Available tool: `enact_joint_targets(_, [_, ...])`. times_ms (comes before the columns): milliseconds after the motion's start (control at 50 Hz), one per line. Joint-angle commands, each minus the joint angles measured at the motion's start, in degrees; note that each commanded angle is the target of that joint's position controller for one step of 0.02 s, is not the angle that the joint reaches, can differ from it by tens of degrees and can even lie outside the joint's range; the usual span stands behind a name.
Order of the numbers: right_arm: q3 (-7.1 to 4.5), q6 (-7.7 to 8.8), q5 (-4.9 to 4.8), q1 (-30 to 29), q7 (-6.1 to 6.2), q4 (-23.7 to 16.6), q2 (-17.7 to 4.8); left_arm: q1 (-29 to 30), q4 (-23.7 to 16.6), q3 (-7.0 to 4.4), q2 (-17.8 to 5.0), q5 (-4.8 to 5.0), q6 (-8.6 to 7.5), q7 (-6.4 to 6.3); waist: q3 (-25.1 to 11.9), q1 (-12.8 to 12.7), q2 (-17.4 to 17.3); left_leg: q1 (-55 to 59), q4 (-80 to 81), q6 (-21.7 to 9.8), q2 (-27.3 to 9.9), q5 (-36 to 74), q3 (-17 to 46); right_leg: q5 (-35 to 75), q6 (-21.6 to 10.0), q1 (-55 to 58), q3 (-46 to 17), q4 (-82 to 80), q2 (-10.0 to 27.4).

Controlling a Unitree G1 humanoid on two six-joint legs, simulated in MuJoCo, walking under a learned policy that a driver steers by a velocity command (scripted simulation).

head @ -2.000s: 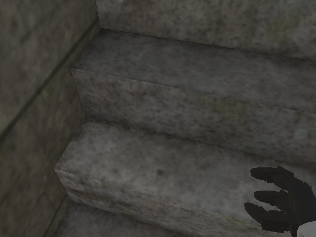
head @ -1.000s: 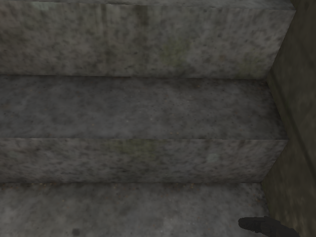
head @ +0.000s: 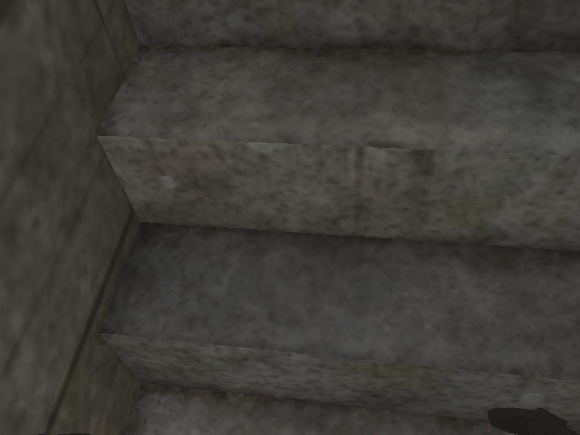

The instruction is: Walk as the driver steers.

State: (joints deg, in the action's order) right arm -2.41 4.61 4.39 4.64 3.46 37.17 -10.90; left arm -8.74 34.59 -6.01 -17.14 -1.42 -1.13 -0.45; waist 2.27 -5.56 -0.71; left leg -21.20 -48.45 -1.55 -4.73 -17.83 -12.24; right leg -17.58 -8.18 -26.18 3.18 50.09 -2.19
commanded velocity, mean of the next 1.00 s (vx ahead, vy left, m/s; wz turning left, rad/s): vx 0.99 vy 0.00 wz -0.15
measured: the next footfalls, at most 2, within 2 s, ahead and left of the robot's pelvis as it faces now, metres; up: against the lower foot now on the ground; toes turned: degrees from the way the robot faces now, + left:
left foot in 0.44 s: +0.24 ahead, +0.13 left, +0.22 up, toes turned -12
right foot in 0.90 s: +0.29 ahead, -0.13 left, +0.22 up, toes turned -14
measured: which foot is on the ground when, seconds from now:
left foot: down 0.00-0.00, up 0.02-0.42, down 0.44-0.86, up 0.88-1.00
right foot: down 0.00-0.44, up 0.46-0.88, down 0.90-1.00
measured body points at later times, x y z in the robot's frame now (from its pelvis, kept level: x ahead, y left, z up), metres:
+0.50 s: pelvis +0.13 +0.05 +0.07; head +0.23 +0.04 +0.51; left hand +0.27 +0.32 -0.07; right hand +0.40 -0.19 +0.06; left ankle +0.21 +0.14 -0.51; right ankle -0.01 -0.03 -0.60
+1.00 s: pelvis +0.34 -0.04 +0.23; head +0.38 -0.05 +0.68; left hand +0.50 +0.19 +0.12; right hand +0.56 -0.31 +0.18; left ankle +0.29 +0.11 -0.15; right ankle +0.26 -0.12 -0.50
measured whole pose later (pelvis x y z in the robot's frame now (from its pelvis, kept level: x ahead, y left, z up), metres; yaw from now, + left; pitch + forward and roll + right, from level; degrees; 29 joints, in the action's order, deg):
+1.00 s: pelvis +0.34 -0.04 +0.23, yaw -5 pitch +7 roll -1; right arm -5.5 5.0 0.3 1.2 3.0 32.6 -13.1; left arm -10.6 45.5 -2.7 -11.3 -7.3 -6.7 -2.0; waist -2.0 0.2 -1.7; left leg -55.7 -130.8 -7.1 8.7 -29.1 6.7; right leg -23.7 -1.6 -14.9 8.6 31.5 0.8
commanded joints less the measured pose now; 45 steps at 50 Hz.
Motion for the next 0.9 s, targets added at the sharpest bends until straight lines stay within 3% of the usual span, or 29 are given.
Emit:
enact_joint_targets(20, [2.82, -2.08, -2.73, -13.75, 0.57, -10.28, 4.86, -19.74, 9.85, 0.54, 2.42, 0.29, -0.07, 2.37, 0.3, -8.26, 19.3, -26.17, -57.92, -3.77, 7.43, -16.22, 3.58, 27.48, -7.52, 24.11, -1.51, -29.5, 3.46])
enact_joint_targets(40, [3.21, -1.85, -1.93, -12.87, -1.3, -14.55, 4.73, -14.35, 2.77, 1.61, 0.08, -3.6, -1.5, 1.44, -0.75, -2.88, 18.79, -39.53, -75.46, 0.61, 9.08, -15.52, 6.82, 39.46, -8.56, 25.51, -10.28, -8.71, 4.34])
enact_joint_targets(60, [4.19, -1.15, 0.06, -14.18, -2.75, -19.5, 6.58, -11.31, 1.0, 1.12, -2.52, -4.61, -2.2, -0.49, -6.6, 0.55, 14.76, -48.61, -81.44, 1.86, 7.21, -15.3, 18.15, 40.19, -10.32, 27.77, -24.14, -5.47, 8.33])
enact_joint_targets(100, [2.26, 0.0, 0.88, -12.09, -4.5, -18.16, -1.71, -8.56, -1.87, -0.14, -6.14, -3.6, -3.31, -2.91, -7.89, 0.85, 1.17, -49.62, -80.69, 3.78, 4.73, -11.84, 18.87, 21.8, -10.15, 22.04, -29.71, -14.99, 12.28])
enact_joint_targets(140, [0.74, -2.17, -0.41, -12.02, -3.68, -18.28, -6.52, -2.74, -2.52, -1.52, -11.62, -2.74, -5.38, -4.79, -8.83, 4.48, 1.78, -40.73, -78.08, 5.48, 4.7, -6.12, 15.5, 21.22, -11.5, 9.28, -36.89, -26.72, 17.25])
enact_joint_targets(160, [0.47, -3.64, -1.34, -15.85, -2.41, -18.52, -6.41, -0.6, -2.33, -1.25, -10.01, -4.55, -5.88, -4.86, -8.09, 3.3, 2.22, -39.35, -81.3, 5.54, 5.41, -4.93, 16.46, 13.24, -12.96, 4.15, -39.12, -26.02, 15.88])
enact_joint_targets(200, [1.45, -3.78, -0.37, -21.17, -1.05, -19.84, -4.07, -11.04, 1.8, -1.34, -9.14, -3.72, -6.55, -4.43, -1.81, -0.87, -5.07, -51.85, -81.24, 5.63, 4.62, -10.63, 16.95, 17.01, -12.93, 12.14, -38.37, -23.55, 15.45])
enact_joint_targets(240, [3.37, -2.84, -0.74, -29.36, -1.29, -23.64, -0.83, -16.76, 4.63, -2.19, -9.31, -3.72, -6.43, -4.63, 0.95, -3.62, -1.08, -63.61, -76.96, 4.38, 4.31, -18.34, 15.94, 22.98, -9.44, 22.62, -33.97, -25.47, 11.62])
enact_joint_targets(280, [3.76, -1.64, -0.29, -38.24, -0.52, -27.11, -0.36, -21.01, 8.02, -3.09, -9.61, -3.17, -8.01, -4.66, -2.33, -7.83, 6.36, -70.55, -85.87, 3.13, 5.44, -28.73, 15.22, 37.58, -9.52, 31.41, -33.37, -28.28, 13.45])
enact_joint_targets(340, [7.8, -2.12, 0.18, -44.66, -0.46, -31.32, 5.17, -24.37, 10.79, -3.46, -6.55, -2.23, -5.41, -4.88, -5.16, -7.45, 1.24, -67.39, -74.69, 0.32, 3.74, -33.02, 16.97, 45.08, -6.2, 30.04, -26.29, -31.48, 11.19])
enact_joint_targets(380, [8.46, -3.16, -0.86, -34.24, -1.36, -28.96, 5.15, -13.64, 8.62, -3.42, -7.74, -1.33, -4.09, -4.27, -13.28, 1.91, -8.81, -30.14, -44.18, -2.23, 1.66, -19.22, 16.91, 42.5, -2.65, 11.74, -18.97, -37.6, 9.46])
enact_joint_targets(400, [6.82, -4.48, -2.28, -20.41, -1.53, -22.57, 2.22, -7.95, 6.29, -2.87, -11.94, 0.01, -3.18, -3.19, -20.53, 8.1, -8.07, 1.37, -33.08, -2.06, 10.69, -22.67, 5.1, 62.94, -4.37, -2.5, -15.45, -40.39, 6.92])
enact_joint_targets(420, [4.12, -4.87, -1.97, -6.26, -0.28, -17.54, -1.05, -5.16, 5.46, -2.83, -11.54, -0.11, -4.73, -1.62, -21.24, 12.9, -0.45, 13.78, -27.9, -2.0, 9.79, -23.45, 7.75, 85.83, -3.35, -2.8, -15.6, -28.95, 6.42])
enact_joint_targets(440, [0.7, -5.39, -2.05, 14.04, -0.08, -7.79, -4.62, -0.68, 5.53, -2.72, -10.79, 0.14, -6.09, -0.25, -27.76, 22.37, -1.29, 20.25, -22.2, -3.1, 14.61, -23.65, 5.15, 98.44, -4.16, 2.09, -12.39, -12.36, 7.98])
enact_joint_targets(460, [-1.53, -3.47, -2.18, 23.8, 0.65, -1.61, -9.8, 5.63, 4.08, -2.38, -6.73, 1.71, -5.31, 1.91, -27.43, 25.6, -15.67, 29.67, -9.58, -10.56, 5.5, -23.79, 26.91, 59.2, 0.44, -13.83, -10.98, 17.92, -3.23])
enact_joint_targets(480, [-2.58, -2.7, -2.03, 21.83, 0.25, 0.16, -11.29, 6.56, 1.18, 0.79, 3.52, -0.62, -4.58, 2.73, -30.54, 18.73, -25.22, 32.66, 4.75, -15.65, -4.07, -12.49, 52.46, 6.39, 3.6, -23.0, -20.4, 38.99, -13.32])
enact_joint_targets(500, [-1.02, -2.17, -2.39, 4.65, -0.25, -3.67, -4.3, 0.54, -0.35, 2.23, 8.15, -1.59, -3.0, 2.84, -23.63, 6.17, -15.58, 21.16, -0.66, -12.01, -5.56, -13.44, 46.55, 7.58, 5.32, -27.77, -24.68, 52.99, -11.29])
enact_joint_targets(540, [0.38, -1.82, -3.53, -9.6, -0.49, -3.7, 0.83, -8.0, 1.19, 2.48, 5.1, -3.65, 0.61, 2.75, -10.7, -3.02, -2.8, 6.64, 1.27, -11.78, -8.19, -15.63, 40.75, 5.65, 5.6, -33.44, -17.2, 60.19, -6.48])
enact_joint_targets(580, [0.76, 0.94, -3.56, -19.96, 0.2, -4.64, 0.86, -8.11, -0.82, 1.56, 2.51, -4.59, 3.97, 1.29, -5.88, -8.4, -3.12, -10.9, 4.72, -10.37, -7.37, -9.25, 35.4, 5.39, 6.22, -29.53, -15.36, 77.14, -7.74])
enact_joint_targets(640, [-0.49, 2.25, -2.95, -7.09, 0.34, 0.23, -3.16, 4.95, -6.89, 3.47, 5.69, -2.4, 5.41, 0.05, 2.14, -3.11, 2.18, -16.03, 12.73, -9.35, -8.36, -4.28, 32.21, 3.44, 6.96, -37.57, -18.21, 81.32, -4.06])
enact_joint_targets(680, [-1.68, 3.2, -2.8, 1.05, 0.65, 2.73, -6.07, 8.91, -8.08, 4.39, 5.82, -2.51, 5.29, -0.05, -0.37, -0.87, 4.52, -8.2, 15.92, -9.47, -6.45, -2.09, 30.63, 4.1, 6.8, -39.25, -11.22, 72.77, -0.95])
enact_joint_targets(740, [-2.68, 4.75, -0.73, 3.09, 2.1, 3.9, -9.12, 17.43, -11.83, 6.06, 7.15, -1.77, 4.42, 0.78, -0.52, 0.78, 2.0, -5.37, 21.16, -11.42, -4.31, 9.3, 28.19, -3.67, 7.47, -34.24, -2.59, 53.19, 3.69])
enact_joint_targets(780, [-3.02, 5.61, -1.14, 5.43, 2.51, 6.03, -10.26, 16.64, -11.65, 6.57, 7.92, -1.57, 3.13, -0.06, -3.76, 2.3, -3.31, 3.89, 22.38, -11.31, -5.65, 28.8, 26.8, -8.46, 6.39, -32.64, -1.27, 45.52, 4.01])
enact_joint_targets(800, [-3.29, 5.64, -0.83, -0.44, 1.95, 4.76, -11.48, 10.3, -10.16, 5.89, 5.59, -1.52, 1.84, 0.14, -7.62, -2.08, -2.71, 4.13, 17.42, -9.69, -3.93, 41.82, 21.84, -10.5, 5.63, -20.03, -3.25, 29.7, 4.99])
enact_joint_targets(820, [-3.46, 5.25, -1.87, 2.58, -0.02, 4.89, -11.48, 10.46, -9.7, 5.16, 2.53, -1.56, -1.06, 0.29, -11.36, -0.38, 2.63, 6.44, 9.85, -8.87, 1.95, 67.87, 15.32, -23.07, 3.53, -9.78, 4.38, 16.29, -0.89])
enact_joint_targets(840, [-4.07, 4.59, -2.93, 0.05, 0.03, 3.94, -13.11, 1.54, -5.58, 3.34, -2.63, -0.47, -3.87, 1.4, -17.47, -5.42, 7.34, 3.93, -7.09, -6.51, 5.3, 87.55, 14.86, -0.04, 3.16, 7.75, 6.16, 1.36, -1.46])
enact_joint_targets(860, [-4.33, 3.36, -1.84, -5.89, 0.19, 0.55, -12.67, -11.24, -2.36, 2.41, -1.13, 0.87, -5.5, 1.75, -20.44, -11.04, 3.66, 11.72, -24.04, -7.02, 8.63, 74.91, 15.98, 20.64, 4.0, 12.59, 4.38, -27.82, 1.2])
enact_joint_targets(880, [-3.44, 2.42, -2.83, -6.45, 0.61, -2.07, -5.72, -14.7, 3.63, 1.53, 1.41, 1.83, -5.32, 1.24, -14.87, -10.66, 3.2, -1.19, -44.46, -6.18, 13.74, 33.52, 16.65, 39.17, -1.37, 22.73, 2.15, -45.54, 5.82])
enact_joint_targets(900, [-2.07, 1.29, -2.94, -2.21, -0.72, -3.29, 2.15, -10.81, 7.36, 1.4, 2.73, 0.68, -4.66, 0.18, -4.3, -1.96, 2.38, -22.69, -61.23, -7.97, 16.02, -4.16, 17.66, 35.48, -1.7, 27.71, -2.71, -43.62, 10.01])
Over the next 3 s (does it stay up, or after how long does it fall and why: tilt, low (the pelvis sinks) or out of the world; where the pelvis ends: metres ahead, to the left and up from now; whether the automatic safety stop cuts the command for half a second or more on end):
falls after 2.54 s (tilt)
